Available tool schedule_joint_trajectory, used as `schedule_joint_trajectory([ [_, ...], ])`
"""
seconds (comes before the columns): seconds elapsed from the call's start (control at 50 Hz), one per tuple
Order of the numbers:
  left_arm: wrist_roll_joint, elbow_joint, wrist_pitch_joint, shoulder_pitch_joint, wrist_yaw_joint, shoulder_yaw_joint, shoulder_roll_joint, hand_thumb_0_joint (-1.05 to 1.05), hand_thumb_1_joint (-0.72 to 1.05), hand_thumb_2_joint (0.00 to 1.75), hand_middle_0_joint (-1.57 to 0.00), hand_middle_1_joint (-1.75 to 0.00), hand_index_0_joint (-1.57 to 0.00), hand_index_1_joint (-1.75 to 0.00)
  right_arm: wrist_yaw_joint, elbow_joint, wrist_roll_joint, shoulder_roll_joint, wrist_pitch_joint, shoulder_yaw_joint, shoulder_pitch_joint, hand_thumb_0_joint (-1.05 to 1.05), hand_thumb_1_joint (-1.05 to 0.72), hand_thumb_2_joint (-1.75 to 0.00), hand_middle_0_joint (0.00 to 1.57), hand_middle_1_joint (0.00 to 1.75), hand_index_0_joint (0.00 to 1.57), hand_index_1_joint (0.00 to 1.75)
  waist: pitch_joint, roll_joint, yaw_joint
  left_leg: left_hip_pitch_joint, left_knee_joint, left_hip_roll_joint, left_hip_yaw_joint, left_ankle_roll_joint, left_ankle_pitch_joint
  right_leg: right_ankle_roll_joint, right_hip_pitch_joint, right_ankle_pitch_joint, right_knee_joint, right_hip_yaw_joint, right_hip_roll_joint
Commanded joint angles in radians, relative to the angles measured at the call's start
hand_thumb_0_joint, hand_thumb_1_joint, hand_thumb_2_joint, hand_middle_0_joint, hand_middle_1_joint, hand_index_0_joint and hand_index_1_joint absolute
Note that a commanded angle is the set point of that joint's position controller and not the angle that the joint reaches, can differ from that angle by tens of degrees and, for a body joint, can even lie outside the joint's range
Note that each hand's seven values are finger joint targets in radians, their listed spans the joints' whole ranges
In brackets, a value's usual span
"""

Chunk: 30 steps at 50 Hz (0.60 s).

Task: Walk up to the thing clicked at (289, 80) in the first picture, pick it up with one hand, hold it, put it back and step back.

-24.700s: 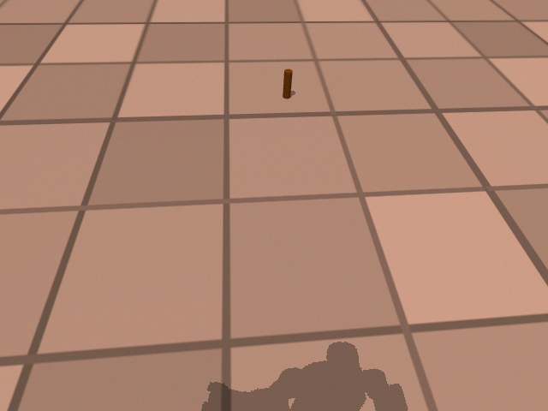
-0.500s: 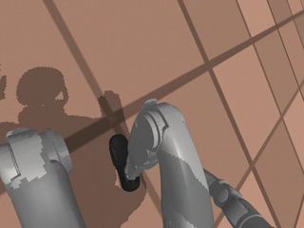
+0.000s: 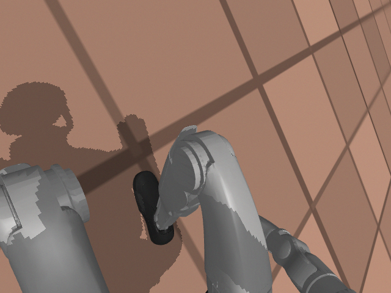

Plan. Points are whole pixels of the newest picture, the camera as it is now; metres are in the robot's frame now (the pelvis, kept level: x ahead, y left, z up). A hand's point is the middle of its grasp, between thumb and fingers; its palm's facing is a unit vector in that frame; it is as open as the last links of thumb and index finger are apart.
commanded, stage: open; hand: left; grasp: from the side
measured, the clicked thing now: out of the picture +0.44 +0.25 -0.20
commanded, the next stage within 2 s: withdraw in 0.46 s
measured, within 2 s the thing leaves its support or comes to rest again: neither
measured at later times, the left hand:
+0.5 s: hand out of the picture +0.45 +0.24 -0.17, palm faces +0.25 -0.97 +0.01, open 12.0 cm
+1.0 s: hand out of the picture +0.43 +0.32 -0.10, palm faces +0.27 -0.96 -0.09, open 16.1 cm
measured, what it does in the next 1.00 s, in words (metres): stands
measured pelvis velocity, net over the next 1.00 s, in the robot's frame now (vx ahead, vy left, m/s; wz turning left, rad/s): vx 0.00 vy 0.00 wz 0.03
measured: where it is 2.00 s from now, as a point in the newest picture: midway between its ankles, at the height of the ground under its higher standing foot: (112, 253)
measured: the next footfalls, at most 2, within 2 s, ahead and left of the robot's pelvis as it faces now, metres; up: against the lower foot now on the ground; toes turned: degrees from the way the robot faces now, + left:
none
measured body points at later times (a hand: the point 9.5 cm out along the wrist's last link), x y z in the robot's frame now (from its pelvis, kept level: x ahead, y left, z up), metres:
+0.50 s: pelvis +0.00 +0.00 +0.00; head +0.23 +0.19 +0.33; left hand +0.43 +0.29 -0.17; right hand +0.14 -0.25 -0.03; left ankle +0.08 +0.12 -0.26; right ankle +0.17 -0.13 -0.26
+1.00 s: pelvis +0.00 +0.00 +0.01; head +0.21 +0.18 +0.37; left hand +0.41 +0.37 -0.09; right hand +0.16 -0.25 -0.03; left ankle +0.08 +0.12 -0.26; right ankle +0.17 -0.13 -0.26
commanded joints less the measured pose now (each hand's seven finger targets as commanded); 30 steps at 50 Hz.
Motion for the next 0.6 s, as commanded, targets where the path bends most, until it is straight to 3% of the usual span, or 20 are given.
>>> schedule_joint_trajectory([
  [0.0,-0.012,-0.176,-0.101,-0.270,-0.002,-0.003,0.133,0.00,0.10,0.75,-1.08,-0.97,-1.08,-0.96,-0.014,0.001,-0.001,-0.371,0.008,-0.116,0.054,0.00,-0.91,-0.90,0.20,0.30,0.20,0.30,-0.604,0.583,-0.132,0.400,-0.369,0.060,0.078,-0.023,0.132,-0.081,0.326,0.121,-0.123,-0.114,0.048],
  [0.06,-0.011,-0.176,-0.097,-0.275,-0.003,-0.004,0.139,0.00,0.01,0.65,-1.00,-0.87,-1.01,-0.86,-0.013,-0.001,0.001,-0.370,0.010,-0.114,0.045,0.00,-0.92,-0.90,0.20,0.30,0.20,0.30,-0.588,0.579,-0.129,0.381,-0.373,0.059,0.079,-0.022,0.125,-0.081,0.316,0.114,-0.124,-0.118,0.048],
  [0.12,-0.003,-0.131,-0.085,-0.233,-0.006,-0.010,0.117,0.00,-0.09,0.59,-0.82,-0.71,-0.81,-0.72,-0.013,-0.002,-0.002,-0.381,0.017,-0.121,0.050,0.00,-0.91,-0.90,0.20,0.30,0.20,0.30,-0.572,0.576,-0.136,0.396,-0.388,0.060,0.067,-0.029,0.128,-0.080,0.302,0.114,-0.120,-0.130,0.044],
  [0.2,-0.004,-0.127,-0.079,-0.238,-0.002,-0.012,0.120,0.00,-0.21,0.51,-0.73,-0.61,-0.71,-0.63,-0.013,-0.010,0.000,-0.375,0.021,-0.117,0.039,0.00,-0.91,-0.90,0.20,0.30,0.20,0.30,-0.552,0.545,-0.127,0.366,-0.383,0.058,0.071,-0.022,0.109,-0.079,0.296,0.100,-0.127,-0.127,0.046],
  [0.3,-0.010,-0.124,-0.079,-0.221,-0.004,-0.013,0.110,0.00,-0.25,0.46,-0.64,-0.53,-0.63,-0.54,-0.013,-0.014,0.000,-0.369,0.018,-0.115,0.039,0.00,-0.91,-0.90,0.20,0.30,0.20,0.30,-0.557,0.527,-0.122,0.359,-0.379,0.056,0.072,-0.019,0.101,-0.077,0.307,0.095,-0.135,-0.127,0.049],
  [0.34,-0.009,-0.126,-0.083,-0.249,-0.003,-0.012,0.116,0.00,-0.28,0.45,-0.61,-0.50,-0.59,-0.52,-0.013,-0.013,0.000,-0.376,0.018,-0.118,0.039,0.00,-0.91,-0.90,0.20,0.30,0.20,0.30,-0.549,0.538,-0.136,0.364,-0.387,0.059,0.064,-0.021,0.092,-0.078,0.287,0.088,-0.130,-0.131,0.048],
  [0.54,-0.006,-0.118,-0.088,-0.250,-0.005,-0.009,0.122,0.00,-0.42,0.28,-0.43,-0.30,-0.40,-0.32,-0.010,-0.019,0.000,-0.374,0.017,-0.117,0.034,0.00,-0.92,-0.91,0.20,0.30,0.20,0.30,-0.541,0.534,-0.126,0.350,-0.393,0.058,0.068,-0.020,0.054,-0.078,0.286,0.058,-0.136,-0.130,0.047],
  [0.58,-0.005,-0.119,-0.087,-0.237,-0.008,-0.013,0.120,0.00,-0.36,0.29,-0.30,-0.25,-0.29,-0.27,-0.012,-0.014,-0.003,-0.371,0.017,-0.115,0.038,0.00,-0.89,-0.90,0.20,0.30,0.20,0.30,-0.549,0.545,-0.124,0.363,-0.388,0.058,0.070,-0.021,0.080,-0.078,0.293,0.075,-0.134,-0.128,0.049],
])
